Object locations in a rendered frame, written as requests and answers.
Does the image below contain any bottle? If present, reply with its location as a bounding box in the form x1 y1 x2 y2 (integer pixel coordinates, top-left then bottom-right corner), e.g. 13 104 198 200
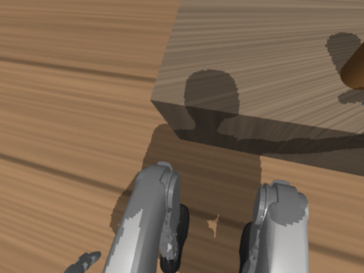
340 42 364 90

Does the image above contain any left robot foot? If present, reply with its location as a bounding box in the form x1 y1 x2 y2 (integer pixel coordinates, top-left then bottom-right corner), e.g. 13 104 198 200
160 204 189 273

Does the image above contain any left robot hand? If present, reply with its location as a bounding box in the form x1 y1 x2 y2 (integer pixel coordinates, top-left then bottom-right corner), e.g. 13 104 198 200
64 251 101 273

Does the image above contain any right robot foot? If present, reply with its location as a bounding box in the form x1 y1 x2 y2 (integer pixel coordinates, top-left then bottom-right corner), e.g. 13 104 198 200
239 222 253 273

